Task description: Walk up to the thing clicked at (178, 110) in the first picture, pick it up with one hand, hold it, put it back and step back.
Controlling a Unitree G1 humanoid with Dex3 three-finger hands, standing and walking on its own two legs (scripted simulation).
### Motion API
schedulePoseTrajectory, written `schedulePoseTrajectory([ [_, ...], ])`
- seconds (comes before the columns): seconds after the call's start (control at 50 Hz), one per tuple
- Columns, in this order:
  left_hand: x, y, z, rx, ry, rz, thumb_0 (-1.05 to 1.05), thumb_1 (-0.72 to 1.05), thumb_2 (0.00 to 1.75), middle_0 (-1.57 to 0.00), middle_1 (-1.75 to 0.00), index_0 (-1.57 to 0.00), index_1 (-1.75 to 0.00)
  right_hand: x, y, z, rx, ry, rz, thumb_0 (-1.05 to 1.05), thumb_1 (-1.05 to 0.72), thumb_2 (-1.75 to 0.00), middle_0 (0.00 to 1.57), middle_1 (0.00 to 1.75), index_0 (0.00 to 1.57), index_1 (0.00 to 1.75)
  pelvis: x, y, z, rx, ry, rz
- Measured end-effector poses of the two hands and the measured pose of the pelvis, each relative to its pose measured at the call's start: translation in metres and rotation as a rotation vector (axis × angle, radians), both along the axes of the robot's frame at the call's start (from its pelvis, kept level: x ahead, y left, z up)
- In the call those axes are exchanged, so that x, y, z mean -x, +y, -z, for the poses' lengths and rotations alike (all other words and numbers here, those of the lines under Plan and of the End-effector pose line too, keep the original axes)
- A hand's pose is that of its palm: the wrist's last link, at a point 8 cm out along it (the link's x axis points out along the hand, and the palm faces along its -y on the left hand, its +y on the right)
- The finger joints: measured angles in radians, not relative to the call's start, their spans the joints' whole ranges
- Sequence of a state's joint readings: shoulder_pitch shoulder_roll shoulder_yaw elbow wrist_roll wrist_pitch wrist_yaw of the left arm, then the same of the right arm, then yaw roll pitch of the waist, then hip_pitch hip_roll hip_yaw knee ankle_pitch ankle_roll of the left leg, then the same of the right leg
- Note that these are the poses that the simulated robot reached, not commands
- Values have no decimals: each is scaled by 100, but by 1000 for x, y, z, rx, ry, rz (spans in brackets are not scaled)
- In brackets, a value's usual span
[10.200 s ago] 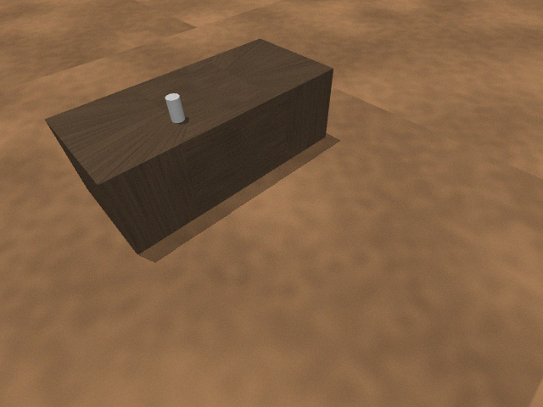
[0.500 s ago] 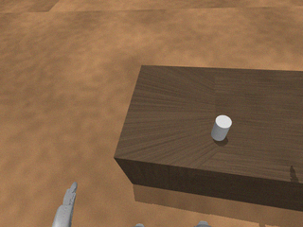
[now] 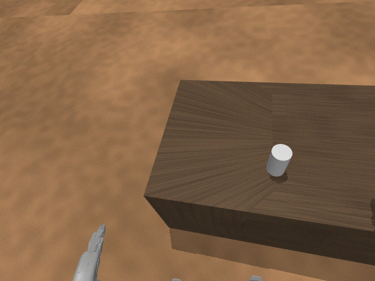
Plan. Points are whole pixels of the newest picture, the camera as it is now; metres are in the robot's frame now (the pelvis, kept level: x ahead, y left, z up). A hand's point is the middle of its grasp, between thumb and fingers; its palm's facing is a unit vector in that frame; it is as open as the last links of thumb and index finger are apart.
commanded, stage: go down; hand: right
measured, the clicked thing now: (278, 160) +0.52 -0.19 -0.22
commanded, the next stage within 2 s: approach in 0.24 s
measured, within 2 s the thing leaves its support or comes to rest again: neither
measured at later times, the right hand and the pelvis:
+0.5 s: hand out of the picture +0.42 -0.37 +0.07, palm faces +0.21 +0.98 -0.02, open 17.7 cm; pelvis -0.01 +0.00 -0.01, yaw +0 degrees
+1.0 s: hand (325, 167) +0.46 -0.30 -0.15, palm faces +0.17 +0.98 +0.05, open 17.7 cm; pelvis -0.04 +0.00 -0.12, yaw +4 degrees
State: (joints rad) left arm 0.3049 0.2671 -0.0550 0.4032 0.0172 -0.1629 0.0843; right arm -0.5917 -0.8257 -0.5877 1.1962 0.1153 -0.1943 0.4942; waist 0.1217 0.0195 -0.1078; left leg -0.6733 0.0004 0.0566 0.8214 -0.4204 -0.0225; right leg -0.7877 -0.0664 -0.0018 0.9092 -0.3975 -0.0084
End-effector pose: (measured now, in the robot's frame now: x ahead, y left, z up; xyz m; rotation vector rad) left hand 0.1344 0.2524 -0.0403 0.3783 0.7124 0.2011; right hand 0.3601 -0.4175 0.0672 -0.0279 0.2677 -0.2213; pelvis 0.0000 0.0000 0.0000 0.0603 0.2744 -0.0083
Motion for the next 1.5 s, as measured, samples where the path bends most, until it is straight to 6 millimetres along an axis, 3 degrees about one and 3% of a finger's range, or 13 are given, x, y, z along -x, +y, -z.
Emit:
schedulePoseTrajectory([
  [0.4,8,3,1,-19,18,-7,-1,-53,6,-6,-5,-6,-6,-18,-7,-12,-4,-72,-4,-2,60,-4,4,5,4,6,4,-3,6,-9,24,1],
  [0.5,4,-2,2,-20,-1,13,-1,-53,6,-6,-5,-5,-5,-24,-5,-6,-17,-105,-12,-2,60,-4,5,5,4,6,7,-4,11,-12,43,0],
  [0.62,-1,-6,4,-34,-57,55,-1,-54,5,-6,-4,-5,-5,-33,7,29,-40,-167,-28,-1,60,-4,5,5,4,6,13,-4,27,-17,88,-5],
  [0.86,17,5,9,-176,-75,84,-1,-54,6,-5,-4,-4,-5,-52,50,157,-72,-165,-43,-2,61,-2,6,5,5,5,30,-2,80,-44,189,-25],
  [1.04,28,10,16,-293,-109,100,-1,-53,6,-5,-4,-4,-5,-71,76,231,-64,-190,-51,-2,61,-3,5,5,5,5,45,-1,127,-69,259,-46],
  [1.16,36,9,19,-355,-132,115,-1,-54,6,-6,-4,-5,-5,-73,88,277,-70,-185,-31,-2,61,-3,5,5,5,5,52,0,156,-75,290,-57],
  [1.3,43,9,19,-390,-123,113,0,-54,6,-6,-5,-6,-6,-75,114,295,-58,-220,-49,-2,61,-3,5,5,4,5,55,2,171,-78,301,-58],
  [1.5,49,14,18,-340,-149,57,-1,-52,5,-6,-5,-6,-6,-80,146,278,-50,-201,-56,-2,61,-3,5,5,4,5,55,3,167,-67,291,-61],
])
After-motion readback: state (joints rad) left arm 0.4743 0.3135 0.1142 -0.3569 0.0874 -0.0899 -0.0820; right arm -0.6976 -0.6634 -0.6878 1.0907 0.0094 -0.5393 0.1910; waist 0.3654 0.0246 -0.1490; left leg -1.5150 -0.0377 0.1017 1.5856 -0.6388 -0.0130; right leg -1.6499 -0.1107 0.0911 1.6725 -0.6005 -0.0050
